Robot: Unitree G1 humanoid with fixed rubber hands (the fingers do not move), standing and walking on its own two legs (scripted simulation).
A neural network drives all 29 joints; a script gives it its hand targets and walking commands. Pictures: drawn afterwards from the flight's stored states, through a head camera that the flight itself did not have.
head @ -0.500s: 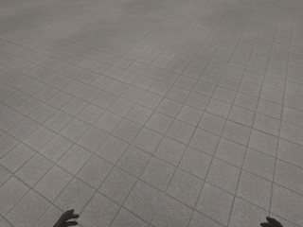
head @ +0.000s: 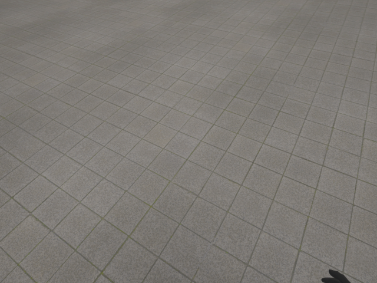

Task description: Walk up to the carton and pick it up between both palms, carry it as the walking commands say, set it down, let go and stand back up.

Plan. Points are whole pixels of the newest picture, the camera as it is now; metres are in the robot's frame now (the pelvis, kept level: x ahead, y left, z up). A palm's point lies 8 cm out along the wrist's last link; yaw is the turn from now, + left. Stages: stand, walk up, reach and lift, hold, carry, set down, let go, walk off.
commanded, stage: stand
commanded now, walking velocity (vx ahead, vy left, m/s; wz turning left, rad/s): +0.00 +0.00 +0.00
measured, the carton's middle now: out of the picture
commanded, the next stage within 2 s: walk up in 0.28 s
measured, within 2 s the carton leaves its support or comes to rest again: neither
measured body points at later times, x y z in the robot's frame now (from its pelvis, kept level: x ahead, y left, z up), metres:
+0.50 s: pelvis +0.00 -0.01 +0.00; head +0.02 -0.02 +0.45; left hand +0.11 +0.30 -0.12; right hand +0.10 -0.32 -0.13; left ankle +0.01 +0.11 -0.74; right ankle +0.00 -0.13 -0.74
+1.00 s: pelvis -0.03 +0.02 -0.01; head +0.02 +0.05 +0.44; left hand -0.02 +0.32 -0.14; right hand +0.17 -0.19 -0.13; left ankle -0.02 +0.13 -0.74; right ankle +0.01 -0.12 -0.69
